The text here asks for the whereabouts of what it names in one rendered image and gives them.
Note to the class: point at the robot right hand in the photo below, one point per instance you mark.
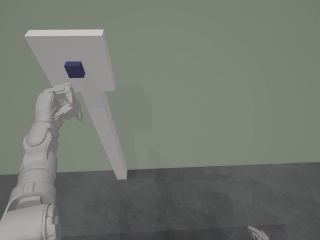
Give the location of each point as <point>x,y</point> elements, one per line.
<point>256,234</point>

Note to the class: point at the left robot forearm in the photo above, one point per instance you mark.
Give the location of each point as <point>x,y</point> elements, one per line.
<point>36,179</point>

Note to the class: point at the button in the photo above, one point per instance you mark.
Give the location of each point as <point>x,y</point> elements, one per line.
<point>74,69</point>

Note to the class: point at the panel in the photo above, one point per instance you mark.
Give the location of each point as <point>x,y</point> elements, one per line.
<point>53,48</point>

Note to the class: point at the robot left hand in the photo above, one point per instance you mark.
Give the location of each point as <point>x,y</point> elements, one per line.
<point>49,110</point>

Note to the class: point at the left robot upper arm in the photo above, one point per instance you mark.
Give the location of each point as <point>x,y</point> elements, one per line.
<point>39,222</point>

